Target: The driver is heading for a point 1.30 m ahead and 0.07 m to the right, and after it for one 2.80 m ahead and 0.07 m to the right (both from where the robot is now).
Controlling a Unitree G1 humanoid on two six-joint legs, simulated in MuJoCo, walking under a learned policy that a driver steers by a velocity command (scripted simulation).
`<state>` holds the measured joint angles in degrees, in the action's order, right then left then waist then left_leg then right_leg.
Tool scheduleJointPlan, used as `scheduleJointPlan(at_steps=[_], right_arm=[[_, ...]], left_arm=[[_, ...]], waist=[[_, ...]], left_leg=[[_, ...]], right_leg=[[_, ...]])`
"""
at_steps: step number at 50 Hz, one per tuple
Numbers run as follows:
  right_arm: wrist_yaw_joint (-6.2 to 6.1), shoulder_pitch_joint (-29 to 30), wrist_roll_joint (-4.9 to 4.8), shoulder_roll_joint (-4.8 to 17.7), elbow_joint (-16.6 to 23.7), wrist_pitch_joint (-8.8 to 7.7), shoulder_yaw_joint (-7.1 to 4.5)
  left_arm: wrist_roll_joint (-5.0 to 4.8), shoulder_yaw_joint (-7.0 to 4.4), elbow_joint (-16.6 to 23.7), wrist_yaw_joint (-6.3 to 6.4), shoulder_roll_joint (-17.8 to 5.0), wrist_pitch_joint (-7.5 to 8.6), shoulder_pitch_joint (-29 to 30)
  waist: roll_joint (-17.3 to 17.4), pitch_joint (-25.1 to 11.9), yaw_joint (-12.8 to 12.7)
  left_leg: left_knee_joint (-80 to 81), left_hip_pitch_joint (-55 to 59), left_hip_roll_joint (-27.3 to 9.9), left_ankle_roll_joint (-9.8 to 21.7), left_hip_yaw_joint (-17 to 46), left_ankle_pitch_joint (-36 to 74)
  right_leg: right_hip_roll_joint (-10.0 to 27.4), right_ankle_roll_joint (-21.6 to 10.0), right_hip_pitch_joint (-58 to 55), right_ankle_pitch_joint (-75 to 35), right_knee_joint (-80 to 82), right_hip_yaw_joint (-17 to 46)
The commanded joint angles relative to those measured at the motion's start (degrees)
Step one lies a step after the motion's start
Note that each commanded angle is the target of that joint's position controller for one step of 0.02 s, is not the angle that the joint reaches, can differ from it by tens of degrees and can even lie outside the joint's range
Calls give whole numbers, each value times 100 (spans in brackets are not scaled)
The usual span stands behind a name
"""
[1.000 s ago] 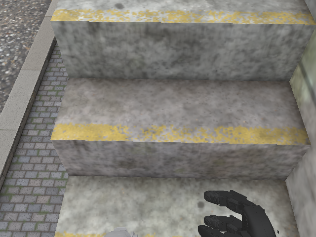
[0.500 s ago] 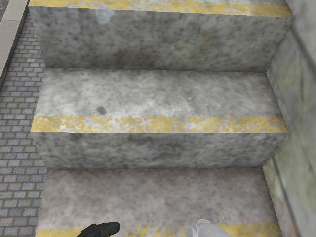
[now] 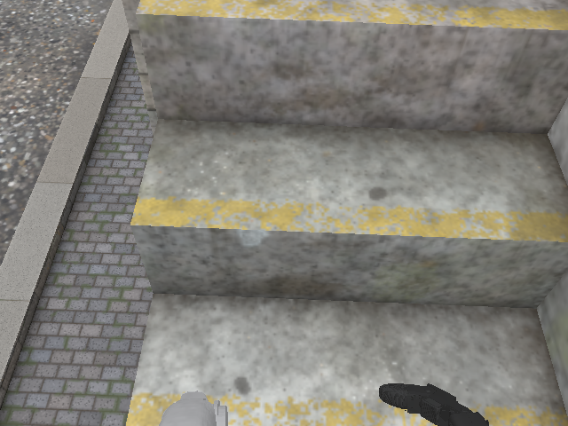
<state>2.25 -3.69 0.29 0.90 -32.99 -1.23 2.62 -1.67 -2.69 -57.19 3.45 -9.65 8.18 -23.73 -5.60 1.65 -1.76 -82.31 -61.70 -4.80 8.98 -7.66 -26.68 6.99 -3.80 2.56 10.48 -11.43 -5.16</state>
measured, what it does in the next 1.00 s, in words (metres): climbs: right foot 0.20 m higher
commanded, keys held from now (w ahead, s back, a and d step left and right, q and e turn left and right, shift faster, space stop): w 1.00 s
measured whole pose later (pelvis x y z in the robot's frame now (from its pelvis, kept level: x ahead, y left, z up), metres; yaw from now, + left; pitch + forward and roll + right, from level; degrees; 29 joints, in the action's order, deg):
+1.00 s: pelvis +0.36 -0.15 +0.39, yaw -2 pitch -2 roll +5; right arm 0.0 -11.4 2.3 8.4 -45.4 5.5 -2.3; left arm -3.6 -1.1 -48.4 2.8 -10.5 7.3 -21.2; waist 4.4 -0.7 4.5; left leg -120.4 -72.0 7.8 3.0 9.9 -6.8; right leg 8.6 -0.2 16.9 14.9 -33.7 -4.8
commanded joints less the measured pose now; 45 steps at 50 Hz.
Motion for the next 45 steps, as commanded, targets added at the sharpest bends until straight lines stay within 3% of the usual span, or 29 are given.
scheduleJointPlan(at_steps=[1,2,3,4,5,6,8,9,14,15,17,20,21,23,26,27,28,29,30,31,32,33,34,35,36,38,41,43,45], right_arm=[[-8,-1999,87,798,-382,1,-579],[-143,-2702,283,1227,-507,-29,-764],[-269,-3282,368,1878,-493,166,-1036],[-325,-2291,100,2242,-361,247,-1148],[-311,-1382,-6,1966,-372,172,-1014],[-289,-1005,21,1555,-740,45,-836],[-178,-1132,225,716,-1410,-197,-547],[-133,-1196,315,614,-1581,-295,-500],[-65,-1420,223,1583,-1586,-790,-792],[-54,-1580,280,1580,-1683,-800,-819],[-163,-1933,276,1994,-1732,-859,-897],[-250,-2487,141,1928,-2020,-1022,-836],[-203,-2541,126,1904,-2070,-949,-835],[-190,-2277,164,1897,-2065,-954,-800],[-244,-2177,99,2181,-2074,-924,-913],[-283,-1846,18,2178,-1972,-814,-887],[-333,-1710,-159,2031,-1950,-762,-852],[-317,-1659,-267,2393,-1833,-740,-874],[-137,-1626,-366,2703,-1944,-731,-986],[13,-803,-476,2239,-1446,-614,-948],[147,-1045,-268,1501,-1423,-486,-943],[190,-1090,43,1094,-1297,-503,-881],[236,-1220,216,1018,-1102,-438,-828],[187,-1380,357,968,-1114,-379,-755],[131,-1356,451,953,-1210,-286,-701],[140,-1325,346,957,-1198,-26,-640],[20,-1198,305,467,-1139,295,-458],[-109,-920,235,543,-1073,511,-444],[-213,-1005,243,733,-1201,633,-507]], left_arm=[[87,-342,309,-260,-1537,13,-465],[-67,-359,777,-449,-1353,-18,-66],[-75,-424,1169,-622,-1344,6,667],[173,-464,1382,-744,-944,35,1130],[332,-303,1726,-705,-377,4,1537],[329,-98,2059,-605,89,-87,1665],[288,112,2082,-349,326,-268,1074],[228,153,2081,-301,316,-345,895],[113,-64,1967,-221,-264,-549,961],[78,-78,1981,-164,-181,-582,1135],[117,-37,2447,-149,-112,-631,1969],[200,-43,2756,45,67,-833,2443],[70,37,2871,120,133,-821,2639],[72,120,3189,117,256,-770,3062],[35,147,3554,88,-11,-853,3660],[-16,244,3479,-11,-30,-847,3466],[-81,393,3300,40,370,-920,2931],[-266,79,2774,65,-186,-841,1328],[-118,-91,2134,83,-631,-751,-385],[220,-354,1790,280,-1698,-786,-1518],[228,-463,1855,508,-2222,-847,-1043],[142,-403,1950,500,-2317,-834,-35],[-16,-358,1878,372,-2165,-804,986],[-51,-243,1697,235,-1611,-747,1764],[-48,-101,1589,156,-1006,-688,2083],[56,11,1278,71,-588,-558,1852],[-6,-17,999,-49,-551,-270,1047],[-122,19,1035,-64,-617,-176,648],[-132,-6,1043,-98,-694,-37,289]], waist=[[-245,-1708,968],[464,-1946,1190],[1640,-2310,1738],[1709,-2138,1374],[1405,-1542,878],[1208,-712,331],[781,103,-166],[751,256,-241],[757,412,-90],[946,320,14],[1080,369,257],[1546,781,304],[1493,964,420],[1389,833,322],[1934,411,432],[1762,332,350],[1805,-136,168],[2032,-1265,-423],[1662,-2478,-1112],[-839,-2746,-1626],[-1623,-3073,-1186],[-1276,-2689,-569],[-882,-2320,314],[-677,-1659,808],[-326,-1207,872],[84,-825,847],[122,-23,766],[89,417,659],[21,229,663]], left_leg=[[1552,4460,963,438,-342,-740],[2837,5130,-397,1067,2909,-2743],[5781,5159,-1151,1291,5827,-5414],[6982,4555,-1470,1055,7354,-6059],[6856,3671,-1485,679,6768,-4715],[6186,3072,-1377,328,5460,-3726],[5464,2443,-1206,-78,3884,-2804],[5428,2488,-1063,-140,3300,-2225],[6117,3432,-1150,-118,2132,-379],[6259,3671,-1213,42,2058,-75],[6701,4641,-1604,177,2044,206],[7196,5461,-1857,220,1678,361],[7320,5591,-1845,118,1380,-51],[7553,5438,-1752,-14,935,147],[8509,5797,-1635,19,627,371],[9033,5288,-1225,30,207,879],[9121,4466,-1196,165,198,2620],[7712,4967,-1020,338,223,7439],[5320,5348,-986,142,358,8779],[2909,4164,-4,-479,893,5354],[67,2668,1382,-719,2707,2233],[-2258,2071,1622,-1053,3541,2435],[-3161,1924,1438,-1126,3130,2874],[-3627,1479,1382,-1056,2710,3549],[-3921,1138,1477,-973,2564,3959],[-3881,967,1566,-821,2531,3648],[-3521,-89,1543,-621,2524,2121],[-2950,-580,1454,-742,2140,1668],[-3569,-795,1336,-620,1910,2084]], right_leg=[[723,-928,467,-7414,-1910,-89],[-15,-521,2425,-5464,-3791,81],[-954,-487,3134,-1409,-5782,394],[-1157,-289,3792,-895,-8683,1473],[-1225,-65,4144,-876,-10774,1840],[-1027,-51,4653,-916,-11266,1605],[-1061,-31,5149,-266,-11507,1489],[-1130,-11,5217,-168,-11463,1501],[-1432,230,5433,-758,-10572,1271],[-1559,207,5520,-661,-11270,1097],[-1495,167,6499,-58,-12063,1150],[-1168,90,7771,634,-12688,1400],[-897,106,8224,1321,-12419,1359],[-662,-5,8060,1431,-11585,1305],[87,-185,7611,2029,-9805,195],[308,-301,6179,1899,-7470,-309],[113,-589,4154,2069,-6644,-244],[-715,-366,2286,2339,-6311,-614],[-1024,-363,880,1872,-5403,366],[59,-60,283,3658,-2199,3712],[918,220,-66,5291,403,6944],[1391,632,649,5109,702,7057],[1245,628,1530,5110,-86,6461],[1044,361,2123,4800,-1211,5406],[926,168,2532,3818,-2034,4157],[926,129,2665,2569,-2114,2884],[948,149,2198,1623,-1640,1834],[1037,4,2020,1348,-947,1345],[1071,-258,1799,1512,-701,1178]])
Velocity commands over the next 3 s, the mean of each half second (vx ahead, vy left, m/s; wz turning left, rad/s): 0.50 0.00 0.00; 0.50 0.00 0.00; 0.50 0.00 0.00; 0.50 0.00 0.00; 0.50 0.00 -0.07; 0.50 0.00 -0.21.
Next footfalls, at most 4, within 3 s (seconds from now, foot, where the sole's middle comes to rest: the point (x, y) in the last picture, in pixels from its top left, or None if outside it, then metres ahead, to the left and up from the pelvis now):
0.60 right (466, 374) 0.44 -0.27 -0.39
1.32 left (269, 179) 0.67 0.07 -0.18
1.90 right None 0.90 -0.08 0.02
2.28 left None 1.17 0.13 0.23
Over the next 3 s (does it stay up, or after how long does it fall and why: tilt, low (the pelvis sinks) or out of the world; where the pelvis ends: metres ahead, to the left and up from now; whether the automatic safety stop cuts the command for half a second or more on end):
stays up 1.28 -0.14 1.17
